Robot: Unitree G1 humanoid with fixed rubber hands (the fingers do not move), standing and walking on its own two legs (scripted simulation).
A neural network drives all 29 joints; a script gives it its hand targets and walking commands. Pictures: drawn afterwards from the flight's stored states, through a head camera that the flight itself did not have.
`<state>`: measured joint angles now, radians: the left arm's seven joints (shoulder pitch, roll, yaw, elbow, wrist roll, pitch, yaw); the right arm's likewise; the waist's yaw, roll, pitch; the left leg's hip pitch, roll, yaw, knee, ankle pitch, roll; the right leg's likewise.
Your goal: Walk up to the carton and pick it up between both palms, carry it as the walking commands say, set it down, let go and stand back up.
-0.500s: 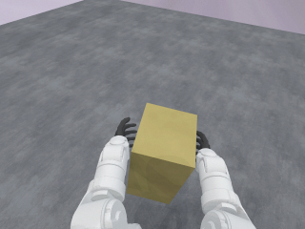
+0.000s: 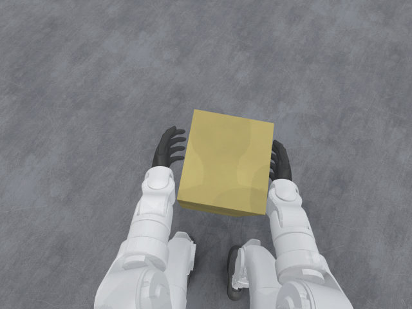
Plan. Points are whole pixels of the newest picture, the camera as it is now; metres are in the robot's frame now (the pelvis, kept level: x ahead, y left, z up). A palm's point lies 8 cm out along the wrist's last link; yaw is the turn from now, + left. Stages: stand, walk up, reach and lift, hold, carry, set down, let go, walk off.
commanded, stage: set down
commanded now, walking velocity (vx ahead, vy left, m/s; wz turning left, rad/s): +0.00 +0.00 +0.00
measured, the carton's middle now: (218, 173) +0.38 -0.01 -0.14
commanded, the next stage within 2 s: none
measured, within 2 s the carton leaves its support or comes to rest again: neither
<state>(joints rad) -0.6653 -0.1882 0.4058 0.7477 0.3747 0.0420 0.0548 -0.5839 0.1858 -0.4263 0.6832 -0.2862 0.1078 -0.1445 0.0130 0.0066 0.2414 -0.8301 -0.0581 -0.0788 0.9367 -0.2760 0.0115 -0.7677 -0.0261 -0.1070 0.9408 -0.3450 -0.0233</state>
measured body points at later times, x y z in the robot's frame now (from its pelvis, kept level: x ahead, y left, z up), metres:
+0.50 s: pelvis -0.01 +0.02 -0.04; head +0.25 +0.03 +0.32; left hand +0.41 +0.13 -0.16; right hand +0.37 -0.13 -0.17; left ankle +0.11 +0.10 -0.68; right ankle +0.07 -0.11 -0.68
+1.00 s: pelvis -0.02 +0.02 -0.11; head +0.28 +0.03 +0.22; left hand +0.44 +0.12 -0.24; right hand +0.41 -0.13 -0.25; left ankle +0.11 +0.10 -0.68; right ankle +0.07 -0.11 -0.68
